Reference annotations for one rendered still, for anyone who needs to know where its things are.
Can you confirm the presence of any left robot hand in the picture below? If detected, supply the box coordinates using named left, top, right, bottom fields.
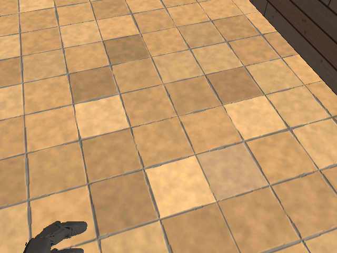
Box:
left=23, top=221, right=87, bottom=253

